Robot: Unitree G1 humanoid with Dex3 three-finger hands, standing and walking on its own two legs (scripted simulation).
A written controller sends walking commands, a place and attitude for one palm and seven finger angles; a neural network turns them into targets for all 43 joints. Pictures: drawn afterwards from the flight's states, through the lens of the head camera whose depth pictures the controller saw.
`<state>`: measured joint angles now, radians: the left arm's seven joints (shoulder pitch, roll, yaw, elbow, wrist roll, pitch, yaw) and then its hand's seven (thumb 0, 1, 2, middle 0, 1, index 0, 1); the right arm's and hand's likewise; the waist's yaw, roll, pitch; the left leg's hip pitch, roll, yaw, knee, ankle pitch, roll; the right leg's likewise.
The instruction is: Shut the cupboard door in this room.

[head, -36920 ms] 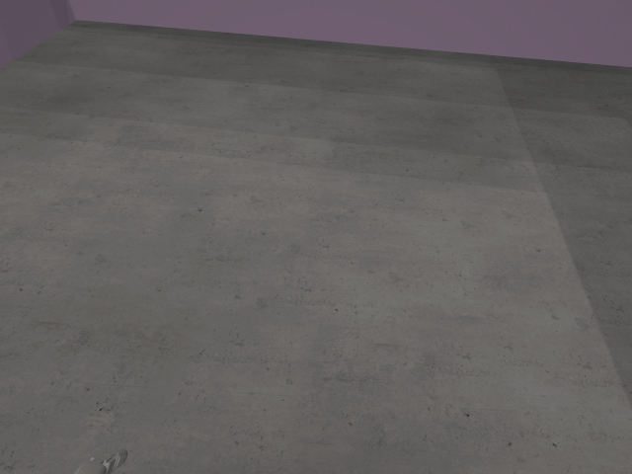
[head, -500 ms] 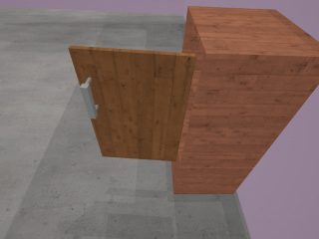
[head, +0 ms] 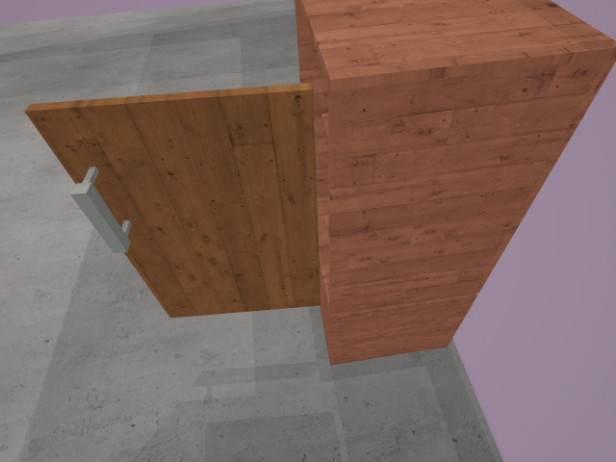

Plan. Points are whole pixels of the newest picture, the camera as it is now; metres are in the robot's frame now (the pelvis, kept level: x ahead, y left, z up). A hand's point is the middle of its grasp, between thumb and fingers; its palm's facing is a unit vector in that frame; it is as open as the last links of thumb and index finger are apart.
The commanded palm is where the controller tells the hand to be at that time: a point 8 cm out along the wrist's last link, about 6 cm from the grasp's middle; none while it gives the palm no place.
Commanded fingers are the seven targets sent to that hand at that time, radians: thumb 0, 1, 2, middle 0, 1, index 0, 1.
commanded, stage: come to a stop and stand still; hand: left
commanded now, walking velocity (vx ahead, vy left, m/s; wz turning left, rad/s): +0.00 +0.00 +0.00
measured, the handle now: (107, 211) +0.48 +0.34 +0.05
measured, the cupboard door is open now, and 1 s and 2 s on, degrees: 86 86 86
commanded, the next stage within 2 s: look again from close up in 1.12 s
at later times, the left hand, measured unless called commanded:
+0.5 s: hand out of the picture -0.02 +0.14 -0.15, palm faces +0.08 -0.96 -0.26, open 7.3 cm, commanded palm none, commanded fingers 0.00 0.90 0.90 -0.20 -0.30 -0.20 -0.30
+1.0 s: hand out of the picture -0.06 +0.15 -0.15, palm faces +0.09 -0.97 -0.23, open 7.3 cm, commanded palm none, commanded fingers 0.00 0.90 0.90 -0.20 -0.30 -0.20 -0.30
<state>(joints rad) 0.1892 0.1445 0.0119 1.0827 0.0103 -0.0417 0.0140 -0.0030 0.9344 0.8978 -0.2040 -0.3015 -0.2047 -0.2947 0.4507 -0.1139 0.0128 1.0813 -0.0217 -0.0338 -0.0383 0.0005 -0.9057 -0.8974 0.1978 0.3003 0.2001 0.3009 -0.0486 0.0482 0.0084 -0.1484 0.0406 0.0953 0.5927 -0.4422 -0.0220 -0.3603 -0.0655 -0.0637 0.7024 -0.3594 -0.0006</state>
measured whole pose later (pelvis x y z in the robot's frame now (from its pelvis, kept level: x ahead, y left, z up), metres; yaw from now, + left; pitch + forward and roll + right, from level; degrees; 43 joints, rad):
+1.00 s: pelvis -0.06 -0.03 +0.02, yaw +2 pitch -2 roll +1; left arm 0.28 0.12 0.02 1.13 0.01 -0.01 0.03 0.01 0.92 0.90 -0.20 -0.30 -0.21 -0.29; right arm 0.44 -0.10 0.02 1.16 -0.02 -0.01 -0.03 0.00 -0.91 -0.90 0.20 0.30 0.20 0.30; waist -0.01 0.05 0.04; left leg -0.10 0.06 0.06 0.42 -0.29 -0.05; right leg -0.27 -0.04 -0.11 0.49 -0.20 -0.03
